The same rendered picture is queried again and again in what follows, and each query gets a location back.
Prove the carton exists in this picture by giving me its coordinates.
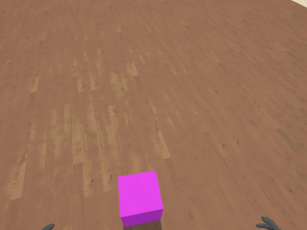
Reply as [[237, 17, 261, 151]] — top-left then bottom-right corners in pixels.
[[118, 171, 163, 227]]

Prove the right robot hand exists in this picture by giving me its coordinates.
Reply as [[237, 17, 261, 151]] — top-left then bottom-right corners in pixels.
[[256, 217, 281, 230]]

